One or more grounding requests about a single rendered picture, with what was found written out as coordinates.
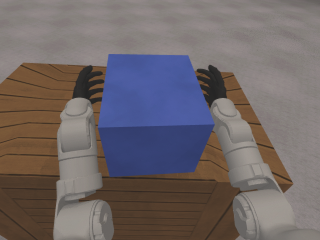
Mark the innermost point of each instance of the carton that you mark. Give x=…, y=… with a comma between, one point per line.
x=154, y=118

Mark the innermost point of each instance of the right robot forearm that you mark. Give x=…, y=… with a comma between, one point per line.
x=247, y=170

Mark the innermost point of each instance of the robot right upper arm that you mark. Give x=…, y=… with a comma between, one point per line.
x=266, y=215

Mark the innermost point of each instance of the robot left upper arm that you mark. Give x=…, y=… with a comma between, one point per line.
x=88, y=220

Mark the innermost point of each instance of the robot right hand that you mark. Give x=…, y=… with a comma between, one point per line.
x=216, y=89

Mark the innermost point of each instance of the left robot forearm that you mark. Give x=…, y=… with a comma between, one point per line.
x=77, y=153

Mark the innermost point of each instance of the pedestal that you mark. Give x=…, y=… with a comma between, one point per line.
x=174, y=206

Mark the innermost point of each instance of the robot left hand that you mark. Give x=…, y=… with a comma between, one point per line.
x=82, y=85

